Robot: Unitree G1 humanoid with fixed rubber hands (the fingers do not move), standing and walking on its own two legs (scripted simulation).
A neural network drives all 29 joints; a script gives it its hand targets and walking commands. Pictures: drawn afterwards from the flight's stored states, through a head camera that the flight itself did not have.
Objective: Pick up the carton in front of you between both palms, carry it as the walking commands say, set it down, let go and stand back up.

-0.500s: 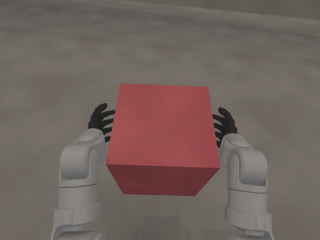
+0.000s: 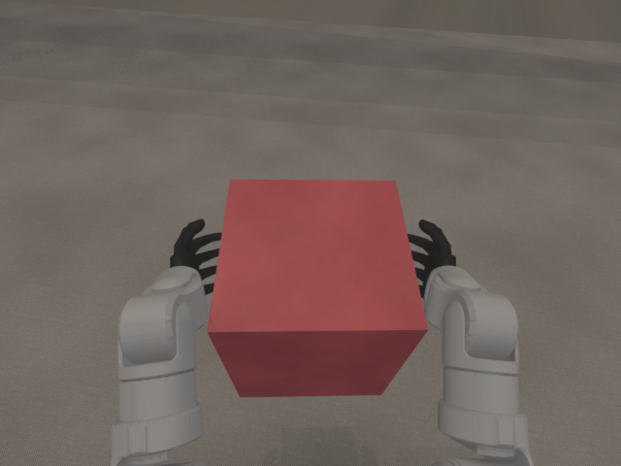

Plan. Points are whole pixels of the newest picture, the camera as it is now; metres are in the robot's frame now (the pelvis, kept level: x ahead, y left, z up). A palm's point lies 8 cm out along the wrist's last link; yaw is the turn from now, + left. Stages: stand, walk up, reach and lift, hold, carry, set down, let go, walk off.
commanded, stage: carry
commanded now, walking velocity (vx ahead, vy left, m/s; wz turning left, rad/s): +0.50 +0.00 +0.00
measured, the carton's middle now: (312, 296) +0.34 -0.01 +0.04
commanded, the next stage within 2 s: none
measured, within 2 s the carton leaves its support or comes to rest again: neither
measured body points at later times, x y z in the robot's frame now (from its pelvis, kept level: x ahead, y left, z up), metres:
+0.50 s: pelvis +0.32 +0.03 +0.00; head +0.29 +0.04 +0.45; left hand +0.58 +0.18 +0.10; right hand +0.57 -0.12 +0.10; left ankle +0.43 +0.12 -0.72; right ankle +0.13 -0.07 -0.70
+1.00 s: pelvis +0.58 +0.01 +0.01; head +0.56 +0.00 +0.46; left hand +0.84 +0.16 +0.10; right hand +0.84 -0.14 +0.09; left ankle +0.44 +0.12 -0.70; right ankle +0.68 -0.07 -0.72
